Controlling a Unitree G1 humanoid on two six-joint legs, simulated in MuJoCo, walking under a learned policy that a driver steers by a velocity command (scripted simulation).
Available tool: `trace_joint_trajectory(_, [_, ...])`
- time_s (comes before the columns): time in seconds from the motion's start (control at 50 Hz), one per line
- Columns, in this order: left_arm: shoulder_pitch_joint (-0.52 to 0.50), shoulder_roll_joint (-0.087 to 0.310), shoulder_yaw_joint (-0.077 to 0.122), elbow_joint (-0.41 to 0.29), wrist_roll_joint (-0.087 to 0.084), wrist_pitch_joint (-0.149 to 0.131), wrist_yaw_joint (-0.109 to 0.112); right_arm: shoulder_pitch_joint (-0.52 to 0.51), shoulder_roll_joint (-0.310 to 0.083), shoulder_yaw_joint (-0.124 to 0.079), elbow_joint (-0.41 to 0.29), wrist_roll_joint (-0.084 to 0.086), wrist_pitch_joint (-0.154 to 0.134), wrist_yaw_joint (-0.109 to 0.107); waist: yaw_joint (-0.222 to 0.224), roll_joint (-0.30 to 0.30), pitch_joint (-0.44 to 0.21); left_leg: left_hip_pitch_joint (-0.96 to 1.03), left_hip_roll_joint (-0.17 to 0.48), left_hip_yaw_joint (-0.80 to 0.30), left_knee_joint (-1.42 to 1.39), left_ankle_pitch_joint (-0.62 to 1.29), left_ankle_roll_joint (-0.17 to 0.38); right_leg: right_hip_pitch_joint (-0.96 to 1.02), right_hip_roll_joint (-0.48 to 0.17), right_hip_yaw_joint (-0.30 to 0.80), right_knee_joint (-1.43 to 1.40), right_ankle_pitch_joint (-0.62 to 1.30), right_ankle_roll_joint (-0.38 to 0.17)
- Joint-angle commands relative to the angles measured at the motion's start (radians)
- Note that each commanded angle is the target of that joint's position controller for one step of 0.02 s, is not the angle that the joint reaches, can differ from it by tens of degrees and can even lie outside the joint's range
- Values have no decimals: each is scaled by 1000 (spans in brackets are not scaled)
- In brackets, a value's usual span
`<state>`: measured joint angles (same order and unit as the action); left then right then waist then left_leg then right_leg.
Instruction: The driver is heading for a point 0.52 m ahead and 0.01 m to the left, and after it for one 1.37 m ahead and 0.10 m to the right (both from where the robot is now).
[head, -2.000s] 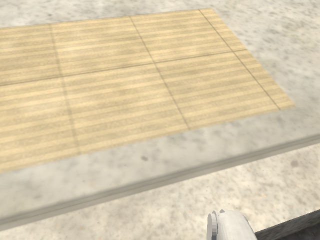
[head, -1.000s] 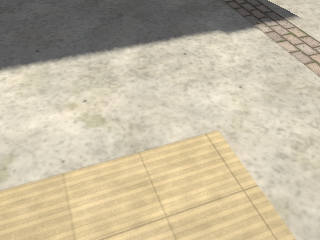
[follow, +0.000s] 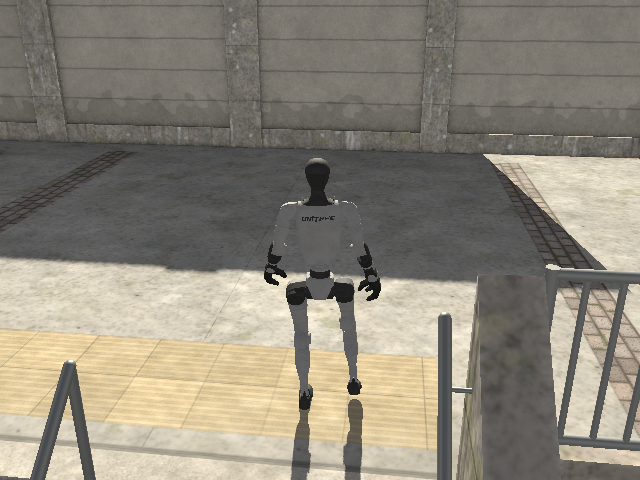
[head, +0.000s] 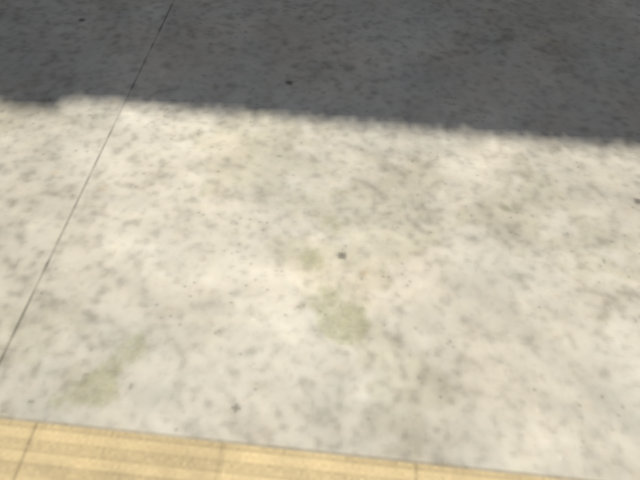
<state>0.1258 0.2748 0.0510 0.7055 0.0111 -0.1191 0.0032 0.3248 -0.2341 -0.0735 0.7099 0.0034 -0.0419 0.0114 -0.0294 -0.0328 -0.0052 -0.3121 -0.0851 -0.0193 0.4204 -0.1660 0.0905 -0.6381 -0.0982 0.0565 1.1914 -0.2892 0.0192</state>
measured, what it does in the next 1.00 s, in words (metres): walks ahead: right foot, then left foot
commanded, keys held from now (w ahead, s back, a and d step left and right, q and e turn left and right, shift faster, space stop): w+q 0.16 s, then w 0.58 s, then w+e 0.26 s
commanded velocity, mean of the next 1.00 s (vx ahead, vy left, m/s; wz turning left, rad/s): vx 0.50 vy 0.00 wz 0.17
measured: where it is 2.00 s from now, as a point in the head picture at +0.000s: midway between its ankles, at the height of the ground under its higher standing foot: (336, 293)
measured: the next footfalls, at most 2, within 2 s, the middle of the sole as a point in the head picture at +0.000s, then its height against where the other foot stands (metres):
right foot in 0.26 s outside the picture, level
left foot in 0.76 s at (242, 479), level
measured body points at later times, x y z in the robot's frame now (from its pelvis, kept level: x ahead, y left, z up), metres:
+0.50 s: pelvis +0.25 -0.05 +0.01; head +0.27 -0.07 +0.45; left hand +0.24 +0.22 -0.11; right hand +0.47 -0.26 -0.09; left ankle +0.26 +0.12 -0.66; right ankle +0.26 -0.15 -0.74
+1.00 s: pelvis +0.47 +0.05 +0.01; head +0.48 +0.06 +0.46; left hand +0.57 +0.33 -0.11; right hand +0.58 -0.21 -0.10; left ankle +0.44 +0.14 -0.74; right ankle +0.56 -0.11 -0.65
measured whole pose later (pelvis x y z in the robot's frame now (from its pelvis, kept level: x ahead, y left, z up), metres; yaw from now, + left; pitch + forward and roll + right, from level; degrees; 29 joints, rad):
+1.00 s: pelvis +0.47 +0.05 +0.01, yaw +7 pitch +2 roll +1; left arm 0.20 0.29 0.07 0.79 -0.02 -0.05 0.00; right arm 0.33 -0.22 -0.07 0.76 -0.02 -0.10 0.01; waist -0.03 -0.06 -0.02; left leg -0.16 -0.02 0.11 0.31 -0.19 0.04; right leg -0.71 -0.08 0.09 1.10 -0.18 0.00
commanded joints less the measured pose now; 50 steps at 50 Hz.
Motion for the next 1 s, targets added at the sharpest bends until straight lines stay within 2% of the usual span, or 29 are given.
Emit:
trace_joint_trajectory(0.02, [12,39,11,-57,13,15,8,-70,-149,-37,-91,1,-26,-22,58,59,-49,3,224,-237,-175,266,204,-16,-2,-10,-180,95,39])
trace_joint_trajectory(0.08, [-115,8,-7,-73,1,17,-4,-18,-158,-42,-74,18,-20,-32,-5,112,-36,-12,181,-206,-162,126,171,65,54,-21,-456,263,41])
trace_joint_trajectory(0.14, [-170,53,12,-92,-19,5,-11,17,-176,-48,-69,19,-20,-28,-28,152,-44,20,209,-274,-104,30,153,120,85,-9,-568,288,36])
trace_joint_trajectory(0.2, [-127,84,33,-86,-20,-11,-23,9,-152,-46,-72,17,-16,-29,-1,173,-56,72,239,-348,-17,-41,117,197,85,-2,-642,231,-4])
trace_joint_trajectory(0.24, [3,96,50,-53,-6,-19,-23,7,-101,-32,-80,11,-17,-27,60,177,-94,55,176,-323,120,25,70,370,89,-27,-686,179,-50])
trace_joint_trajectory(0.26, [137,149,65,-39,9,-25,-19,10,-41,-11,-97,3,-23,-22,111,72,-187,-37,109,-242,389,-36,24,566,-63,132,-707,152,-111])
trace_joint_trajectory(0.28, [230,247,89,-13,23,-15,-20,154,11,2,-111,23,-37,-26,57,-288,-262,-361,-25,-123,724,-356,-46,836,-272,612,-850,-7,-288])
trace_joint_trajectory(0.3, [261,190,82,0,-7,-13,-26,165,-74,-11,-89,41,-43,-29,82,-272,-231,-540,18,-172,903,-402,-56,853,-329,830,-920,-279,-347])
trace_joint_trajectory(0.32, [221,121,65,-12,-19,-7,-22,51,-125,-21,-101,36,-40,-28,106,-140,-116,-584,61,-180,962,-305,-50,766,-288,692,-922,-292,-310])
trace_joint_trajectory(0.34, [177,95,54,-17,-11,2,-19,-37,-124,-19,-120,17,-38,-30,99,-56,-65,-557,96,-146,939,-217,-44,653,-238,533,-915,-184,-275])
trace_joint_trajectory(0.36, [141,74,45,-15,-3,6,-21,-80,-111,-18,-133,-1,-39,-30,78,-34,-29,-524,122,-133,879,-163,-40,563,-190,435,-927,-69,-259])
trace_joint_trajectory(0.4, [118,43,31,-2,3,4,-22,-67,-89,-18,-131,-3,-35,-26,36,-71,-29,-427,162,-101,783,-115,-45,476,-126,302,-957,99,-235])
trace_joint_trajectory(0.42, [129,42,31,12,-2,2,-21,-58,-73,-14,-123,-2,-32,-25,32,-81,-36,-413,164,-81,751,-111,-51,470,-114,263,-964,168,-239])
trace_joint_trajectory(0.48, [171,91,41,50,-11,5,-11,-129,-48,1,-136,-5,-32,-24,44,-55,-33,-429,177,-45,585,-52,-75,487,-120,185,-986,330,-252])
trace_joint_trajectory(0.54, [200,117,43,76,-22,18,-4,-219,-22,15,-143,3,-37,-14,76,-60,-28,-372,170,-17,388,70,-83,490,-103,114,-997,336,-231])
trace_joint_trajectory(0.6, [234,134,42,97,-33,25,-7,-299,-29,16,-154,14,-41,0,109,-65,-8,-310,147,7,244,132,-85,501,-101,84,-985,304,-219])
trace_joint_trajectory(0.66, [265,146,43,116,-39,37,-10,-358,-41,13,-178,22,-47,14,126,-70,14,-282,129,21,160,93,-64,552,-134,105,-952,298,-213])
trace_joint_trajectory(0.7, [253,162,48,123,-43,45,-9,-341,-58,6,-183,19,-52,20,99,-78,11,-216,112,35,101,48,-34,574,-150,110,-901,354,-198])
trace_joint_trajectory(0.72, [233,169,49,121,-46,49,-7,-277,-73,-4,-165,12,-53,19,55,-71,-17,-108,88,57,51,63,-14,565,-133,88,-834,460,-181])
trace_joint_trajectory(0.74, [233,154,44,121,-45,49,-6,-162,-111,-25,-129,3,-51,11,6,-48,-87,72,72,63,31,72,14,530,-89,44,-703,585,-158])
trace_joint_trajectory(0.76, [212,107,25,100,-30,43,-7,20,-177,-48,-101,-13,-51,-1,-75,24,-213,364,221,-101,56,111,79,355,-34,-3,-439,472,-116])
trace_joint_trajectory(0.78, [282,11,-10,69,-17,21,-8,107,-281,-69,-93,-23,-45,-8,-67,283,-315,684,478,-494,2,73,225,-41,112,-72,-64,-40,-45])
trace_joint_trajectory(0.8, [266,77,6,83,-34,7,-11,148,-203,-53,-78,-9,-44,-7,-94,280,-350,677,511,-656,-79,-29,260,-171,106,48,88,-267,-45])
trace_joint_trajectory(0.82, [207,124,22,66,-52,6,-12,87,-158,-35,-80,-4,-44,-9,-77,208,-220,563,478,-510,-90,-40,214,-224,55,59,134,-195,-51])
trace_joint_trajectory(0.84, [155,112,21,58,-49,13,-12,21,-121,-21,-86,-5,-45,-7,-50,149,-152,436,424,-387,-117,-25,177,-196,16,40,104,-113,-51])
trace_joint_trajectory(0.86, [134,99,22,56,-37,24,-11,-36,-92,-12,-84,-6,-48,-1,-21,121,-84,318,385,-308,-164,-8,154,-165,-6,40,47,-56,-44])
trace_joint_trajectory(0.88, [143,91,28,58,-33,39,-8,-74,-75,-7,-81,-11,-56,2,13,135,-47,229,358,-243,-206,24,134,-112,-25,50,7,-13,-38])
trace_joint_trajectory(0.92, [169,55,26,63,-36,64,-6,-95,-81,-13,-62,-15,-73,4,45,136,-22,145,345,-156,-257,109,128,-64,-20,53,-12,48,-24])
trace_joint_trajectory(1.0, [105,40,30,39,-29,74,-6,-63,-110,-26,-13,-22,-81,-13,44,94,2,175,344,-16,-272,260,114,-132,-5,86,-134,213,-7])
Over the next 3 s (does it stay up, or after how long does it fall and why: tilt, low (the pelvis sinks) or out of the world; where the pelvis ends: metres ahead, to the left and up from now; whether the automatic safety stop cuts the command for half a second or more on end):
stays up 1.15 -0.17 -0.02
